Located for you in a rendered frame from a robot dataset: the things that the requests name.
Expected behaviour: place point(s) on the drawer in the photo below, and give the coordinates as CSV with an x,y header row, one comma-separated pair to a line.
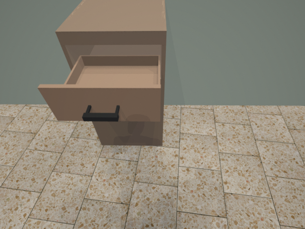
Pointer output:
x,y
105,81

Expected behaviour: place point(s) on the handle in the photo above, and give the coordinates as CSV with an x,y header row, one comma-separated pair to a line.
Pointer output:
x,y
106,117

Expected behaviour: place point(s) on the cabinet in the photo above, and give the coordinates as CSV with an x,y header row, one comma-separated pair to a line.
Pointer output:
x,y
119,27

